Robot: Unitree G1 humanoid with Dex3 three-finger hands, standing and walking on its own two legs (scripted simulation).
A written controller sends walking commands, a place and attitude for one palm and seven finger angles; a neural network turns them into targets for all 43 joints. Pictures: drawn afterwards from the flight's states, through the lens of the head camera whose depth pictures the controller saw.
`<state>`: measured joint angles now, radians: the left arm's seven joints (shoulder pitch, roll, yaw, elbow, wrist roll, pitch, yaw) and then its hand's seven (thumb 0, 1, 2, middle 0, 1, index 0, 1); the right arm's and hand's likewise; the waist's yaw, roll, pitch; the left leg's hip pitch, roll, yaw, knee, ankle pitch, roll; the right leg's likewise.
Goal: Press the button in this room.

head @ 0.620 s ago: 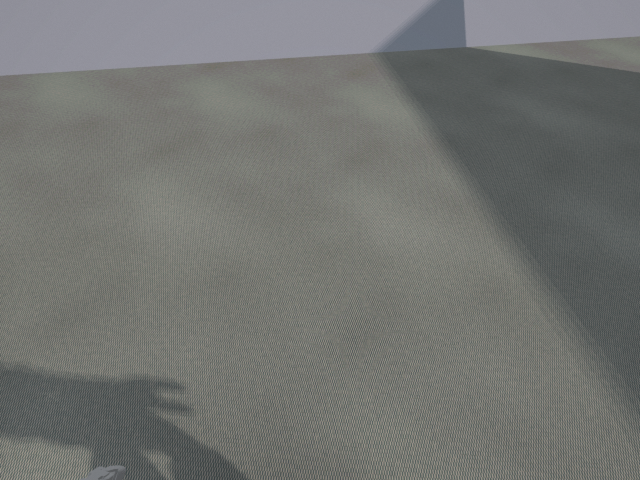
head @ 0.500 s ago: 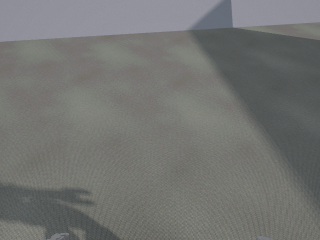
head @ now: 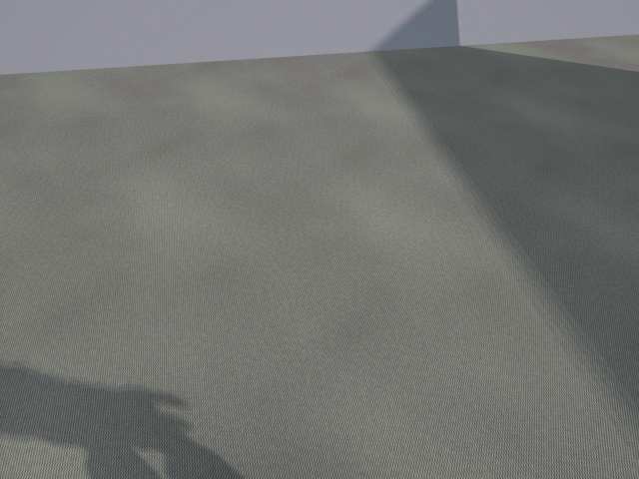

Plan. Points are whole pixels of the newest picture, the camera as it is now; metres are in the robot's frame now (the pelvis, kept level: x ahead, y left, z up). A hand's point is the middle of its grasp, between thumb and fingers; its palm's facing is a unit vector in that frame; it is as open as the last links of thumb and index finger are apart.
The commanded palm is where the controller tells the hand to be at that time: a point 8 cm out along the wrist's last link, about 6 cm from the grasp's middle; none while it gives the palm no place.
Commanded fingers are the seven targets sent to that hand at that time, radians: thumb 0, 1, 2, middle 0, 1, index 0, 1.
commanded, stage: stand and wait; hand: left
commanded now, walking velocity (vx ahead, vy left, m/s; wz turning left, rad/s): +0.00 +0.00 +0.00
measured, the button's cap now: out of the picture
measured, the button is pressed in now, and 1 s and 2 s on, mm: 0 0 0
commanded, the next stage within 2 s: turn or walk to find it in 0.28 s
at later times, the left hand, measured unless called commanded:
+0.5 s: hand out of the picture +0.07 +0.24 -0.16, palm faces +0.02 -0.95 -0.32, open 7.4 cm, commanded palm none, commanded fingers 0.00 0.90 0.90 -0.20 -0.30 -0.20 -0.30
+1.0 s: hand out of the picture -0.01 +0.19 -0.16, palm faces +0.26 -0.92 -0.30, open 7.4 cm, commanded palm none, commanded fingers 0.00 0.90 0.90 -0.20 -0.30 -0.20 -0.30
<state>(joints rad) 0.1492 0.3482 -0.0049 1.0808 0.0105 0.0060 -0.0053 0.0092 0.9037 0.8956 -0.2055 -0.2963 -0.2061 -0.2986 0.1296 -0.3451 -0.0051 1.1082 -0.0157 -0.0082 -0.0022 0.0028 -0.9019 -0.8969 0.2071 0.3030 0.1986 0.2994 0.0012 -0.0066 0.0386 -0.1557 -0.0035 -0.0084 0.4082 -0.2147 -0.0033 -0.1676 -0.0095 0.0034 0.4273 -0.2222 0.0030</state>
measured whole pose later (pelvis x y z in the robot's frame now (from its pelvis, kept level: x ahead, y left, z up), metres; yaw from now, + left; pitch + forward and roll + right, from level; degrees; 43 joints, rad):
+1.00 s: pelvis -0.04 -0.03 -0.01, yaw +15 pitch -1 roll +1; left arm 0.21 0.20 0.03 0.91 0.02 0.02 0.03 0.01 0.91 0.90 -0.20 -0.30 -0.20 -0.30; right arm 0.23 -0.23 -0.08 0.97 -0.02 0.07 0.00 0.00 -0.90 -0.90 0.21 0.30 0.20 0.30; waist -0.02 0.04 0.05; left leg -0.49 -0.08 -0.12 0.89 -0.39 -0.02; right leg -0.23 -0.01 -0.05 0.57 -0.33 -0.03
